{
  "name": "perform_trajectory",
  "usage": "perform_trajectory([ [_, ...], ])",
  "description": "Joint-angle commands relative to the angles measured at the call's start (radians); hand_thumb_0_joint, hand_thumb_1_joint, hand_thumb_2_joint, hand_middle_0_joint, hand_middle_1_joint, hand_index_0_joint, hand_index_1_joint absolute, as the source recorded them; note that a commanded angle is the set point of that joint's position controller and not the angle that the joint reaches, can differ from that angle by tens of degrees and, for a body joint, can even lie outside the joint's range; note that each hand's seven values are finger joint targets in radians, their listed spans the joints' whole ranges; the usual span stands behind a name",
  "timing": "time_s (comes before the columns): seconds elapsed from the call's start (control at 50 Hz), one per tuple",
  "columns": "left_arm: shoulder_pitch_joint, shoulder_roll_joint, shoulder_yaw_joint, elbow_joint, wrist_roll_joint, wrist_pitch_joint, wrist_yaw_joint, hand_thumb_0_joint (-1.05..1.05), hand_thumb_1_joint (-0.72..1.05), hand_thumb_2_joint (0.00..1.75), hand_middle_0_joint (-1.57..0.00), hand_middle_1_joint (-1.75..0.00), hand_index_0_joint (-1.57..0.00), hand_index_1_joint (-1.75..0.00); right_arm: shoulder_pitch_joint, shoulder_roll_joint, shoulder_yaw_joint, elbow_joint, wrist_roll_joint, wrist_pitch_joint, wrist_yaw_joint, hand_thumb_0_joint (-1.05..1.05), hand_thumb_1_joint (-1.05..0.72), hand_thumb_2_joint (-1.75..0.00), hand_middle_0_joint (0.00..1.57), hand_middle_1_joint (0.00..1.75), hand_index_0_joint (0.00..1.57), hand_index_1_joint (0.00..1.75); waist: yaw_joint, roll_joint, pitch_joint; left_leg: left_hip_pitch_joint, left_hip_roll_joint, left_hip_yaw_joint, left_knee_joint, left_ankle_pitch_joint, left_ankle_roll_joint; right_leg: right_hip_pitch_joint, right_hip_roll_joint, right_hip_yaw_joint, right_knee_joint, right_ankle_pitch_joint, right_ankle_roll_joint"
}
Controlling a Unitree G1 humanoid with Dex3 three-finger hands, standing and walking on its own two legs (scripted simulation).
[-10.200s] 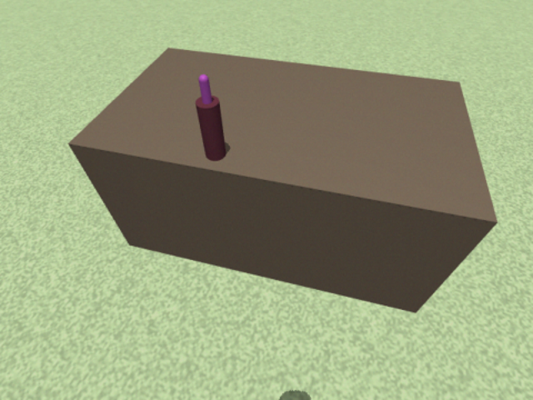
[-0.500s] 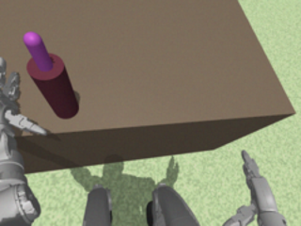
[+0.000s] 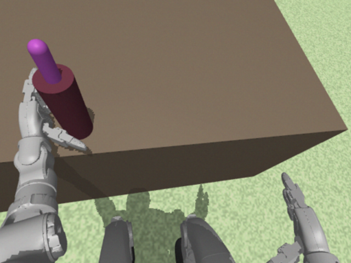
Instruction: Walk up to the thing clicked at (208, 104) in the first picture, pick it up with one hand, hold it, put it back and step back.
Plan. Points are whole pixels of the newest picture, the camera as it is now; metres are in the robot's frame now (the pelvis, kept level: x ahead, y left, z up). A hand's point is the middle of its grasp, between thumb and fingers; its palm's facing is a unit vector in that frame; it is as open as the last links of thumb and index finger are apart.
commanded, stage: close in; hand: left
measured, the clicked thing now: (63, 97) +0.44 +0.19 +0.08
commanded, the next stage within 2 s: close in 0.12 s
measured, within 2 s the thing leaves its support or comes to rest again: leaves its support in 1.38 s
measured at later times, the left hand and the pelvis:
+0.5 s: hand (75, 112) +0.45 +0.19 +0.00, palm faces +0.11 -0.99 +0.03, open 16.5 cm; pelvis +0.01 -0.01 +0.01, yaw +0 degrees
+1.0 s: hand (75, 114) +0.45 +0.19 +0.01, palm faces +0.11 -0.99 +0.03, open 10.2 cm; pelvis +0.00 -0.01 +0.01, yaw +0 degrees
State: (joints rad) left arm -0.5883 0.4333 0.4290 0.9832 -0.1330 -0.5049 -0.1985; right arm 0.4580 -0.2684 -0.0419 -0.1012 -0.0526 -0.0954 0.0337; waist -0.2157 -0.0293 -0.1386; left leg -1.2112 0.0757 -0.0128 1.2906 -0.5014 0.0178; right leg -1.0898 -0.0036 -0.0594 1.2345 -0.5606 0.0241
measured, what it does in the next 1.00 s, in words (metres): stands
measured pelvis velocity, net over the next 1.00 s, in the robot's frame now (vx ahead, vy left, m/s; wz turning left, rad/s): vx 0.00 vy -0.01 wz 0.01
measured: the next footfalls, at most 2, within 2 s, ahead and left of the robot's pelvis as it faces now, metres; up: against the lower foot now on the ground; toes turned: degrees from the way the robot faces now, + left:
none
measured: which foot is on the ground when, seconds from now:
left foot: down 0.00-1.00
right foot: down 0.00-1.00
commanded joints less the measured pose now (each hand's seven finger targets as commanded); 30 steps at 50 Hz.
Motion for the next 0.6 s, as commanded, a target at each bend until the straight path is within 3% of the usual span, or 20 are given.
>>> perform_trajectory([
  [0.0,-0.316,0.149,-0.022,-0.196,0.002,-0.069,0.009,0.0,-0.61,0.0,-0.04,-0.01,-0.05,0.0,0.046,-0.141,-0.099,-0.188,0.004,-0.037,-0.014,0.0,0.53,-0.05,0.05,0.05,0.05,0.05,0.01,0.204,-0.47,0.49,-0.028,-0.044,-0.171,0.267,-0.013,0.106,0.041,0.003,-0.145,0.281,-0.041],
  [0.04,-0.325,0.144,-0.027,-0.221,0.001,-0.077,0.014,0.0,-0.61,0.0,-0.04,-0.01,-0.05,0.0,0.036,-0.156,-0.119,-0.196,0.003,-0.034,-0.013,0.0,0.54,-0.05,0.05,0.05,0.05,0.05,0.009,0.223,-0.46,0.496,-0.028,-0.043,-0.178,0.238,-0.019,0.097,0.042,0.004,-0.145,0.26,-0.044],
  [0.06,-0.3,0.142,-0.021,-0.212,0.003,-0.077,0.02,0.0,-0.61,0.0,-0.04,0.0,-0.05,0.0,0.059,-0.158,-0.125,-0.187,0.001,-0.026,-0.012,0.0,0.53,-0.05,0.05,0.05,0.05,0.05,0.006,0.22,-0.477,0.503,-0.028,-0.044,-0.173,0.27,-0.017,0.104,0.042,0.002,-0.142,0.284,-0.043],
  [0.14,-0.284,0.115,-0.038,-0.246,0.004,-0.079,0.034,0.0,-0.61,0.0,-0.04,-0.01,-0.06,0.0,0.072,-0.158,-0.127,-0.202,0.005,-0.013,-0.008,0.0,0.53,-0.05,0.05,0.05,0.05,0.05,0.007,0.197,-0.494,0.521,-0.027,-0.04,-0.166,0.34,-0.014,0.141,0.041,0.007,-0.144,0.349,-0.04],
  [0.16,-0.293,0.104,-0.048,-0.248,0.004,-0.08,0.038,0.0,-0.61,0.0,-0.04,-0.01,-0.06,0.0,0.078,-0.14,-0.114,-0.164,0.006,-0.005,-0.005,0.0,0.53,-0.05,0.05,0.05,0.05,0.05,0.016,0.204,-0.452,0.501,-0.03,-0.035,-0.168,0.311,-0.014,0.126,0.041,0.011,-0.15,0.33,-0.038],
  [0.18,-0.283,0.089,-0.054,-0.26,0.005,-0.083,0.042,0.0,-0.61,0.0,-0.04,-0.01,-0.06,0.0,0.072,-0.131,-0.1,-0.202,0.006,-0.006,-0.001,0.0,0.53,-0.05,0.05,0.05,0.05,0.05,0.013,0.189,-0.476,0.507,-0.03,-0.035,-0.164,0.328,-0.011,0.146,0.041,0.013,-0.15,0.35,-0.037],
  [0.22,-0.262,0.079,-0.058,-0.251,0.009,-0.083,0.052,0.0,-0.61,0.0,-0.08,0.0,-0.07,0.0,0.072,-0.14,-0.123,-0.164,0.005,0.001,-0.003,0.0,0.52,-0.06,0.05,0.05,0.05,0.05,0.016,0.197,-0.463,0.505,-0.03,-0.032,-0.16,0.343,-0.011,0.144,0.039,0.015,-0.147,0.364,-0.036],
  [0.26,-0.225,0.051,-0.071,-0.233,0.015,-0.084,0.063,0.0,-0.61,0.0,-0.23,-0.1,-0.23,-0.09,0.074,-0.119,-0.097,-0.164,0.003,0.009,0.006,0.0,0.53,-0.05,0.05,0.05,0.05,0.05,0.026,0.18,-0.446,0.482,-0.031,-0.033,-0.161,0.335,-0.009,0.137,0.04,0.014,-0.146,0.354,-0.037],
  [0.28,-0.284,0.118,-0.034,-0.307,0.017,-0.098,0.072,0.0,-0.61,0.01,-0.27,-0.13,-0.28,-0.12,0.059,-0.135,-0.11,-0.189,0.004,0.009,0.004,0.0,0.52,-0.05,0.05,0.05,0.05,0.05,0.031,0.19,-0.478,0.495,-0.032,-0.029,-0.158,0.342,-0.009,0.156,0.039,0.018,-0.147,0.363,-0.036],
  [0.3,-0.29,0.119,-0.042,-0.304,0.026,-0.1,0.077,0.0,-0.61,0.02,-0.33,-0.18,-0.35,-0.16,0.038,-0.135,-0.103,-0.227,0.004,0.012,0.003,0.0,0.52,-0.05,0.05,0.05,0.05,0.05,0.029,0.187,-0.506,0.515,-0.03,-0.033,-0.163,0.35,-0.01,0.168,0.038,0.016,-0.145,0.363,-0.038],
  [0.32,-0.31,0.093,-0.062,-0.272,0.029,-0.099,0.073,0.0,-0.61,0.03,-0.38,-0.22,-0.4,-0.2,0.049,-0.142,-0.119,-0.206,0.002,0.016,0.001,0.0,0.51,-0.05,0.05,0.05,0.05,0.05,0.008,0.191,-0.472,0.508,-0.028,-0.036,-0.168,0.347,-0.013,0.148,0.04,0.014,-0.143,0.355,-0.04],
  [0.36,-0.319,0.107,-0.047,-0.285,0.022,-0.1,0.075,0.0,-0.61,0.07,-0.45,-0.27,-0.46,-0.25,0.051,-0.143,-0.119,-0.198,0.004,0.023,0.0,0.0,0.52,-0.05,0.05,0.05,0.05,0.05,0.02,0.198,-0.469,0.513,-0.026,-0.04,-0.176,0.336,-0.016,0.14,0.04,0.014,-0.145,0.338,-0.041],
  [0.4,-0.308,0.093,-0.063,-0.227,0.023,-0.089,0.073,0.0,-0.6,0.08,-0.49,-0.3,-0.5,-0.28,0.056,-0.135,-0.114,-0.193,0.004,0.03,0.001,0.0,0.51,-0.05,0.05,0.05,0.05,0.05,0.009,0.207,-0.462,0.519,-0.027,-0.038,-0.184,0.321,-0.015,0.144,0.039,0.017,-0.154,0.33,-0.041],
  [0.42,-0.378,0.112,-0.056,-0.317,0.016,-0.099,0.072,0.0,-0.59,0.09,-0.52,-0.33,-0.54,-0.31,0.06,-0.147,-0.123,-0.203,0.003,0.03,-0.002,0.0,0.51,-0.05,0.05,0.05,0.05,0.05,0.012,0.205,-0.497,0.537,-0.026,-0.038,-0.185,0.324,-0.017,0.152,0.041,0.014,-0.152,0.334,-0.04],
  [0.48,-0.329,0.108,-0.051,-0.193,0.019,-0.087,0.067,0.0,-0.54,0.13,-0.55,-0.36,-0.57,-0.34,0.051,-0.144,-0.117,-0.186,0.004,0.033,-0.001,0.0,0.51,-0.05,0.05,0.05,0.05,0.05,0.006,0.189,-0.44,0.507,-0.027,-0.038,-0.189,0.288,-0.014,0.137,0.04,0.016,-0.16,0.311,-0.037],
  [0.5,-0.385,0.114,-0.056,-0.239,0.021,-0.093,0.071,0.0,-0.51,0.15,-0.58,-0.38,-0.59,-0.36,0.052,-0.138,-0.109,-0.181,0.003,0.034,0.0,0.0,0.51,-0.05,0.05,0.05,0.05,0.05,0.005,0.187,-0.437,0.491,-0.028,-0.037,-0.19,0.271,-0.012,0.132,0.04,0.018,-0.16,0.302,-0.038],
  [0.52,-0.411,0.072,-0.092,-0.245,0.024,-0.098,0.069,0.0,-0.49,0.17,-0.59,-0.39,-0.61,-0.37,0.037,-0.117,-0.093,-0.187,0.001,0.03,0.002,0.0,0.51,-0.05,0.05,0.05,0.05,0.05,-0.001,0.187,-0.433,0.492,-0.031,-0.032,-0.19,0.248,-0.011,0.13,0.039,0.022,-0.166,0.292,-0.036],
  [0.58,-0.362,0.075,-0.077,-0.144,0.027,-0.092,0.075,0.0,-0.46,0.2,-0.62,-0.42,-0.63,-0.41,0.029,-0.145,-0.113,-0.208,0.004,0.027,0.001,0.0,0.51,-0.05,0.05,0.05,0.05,0.05,-0.016,0.139,-0.411,0.458,-0.03,-0.034,-0.185,0.228,-0.005,0.121,0.04,0.021,-0.165,0.279,-0.035],
])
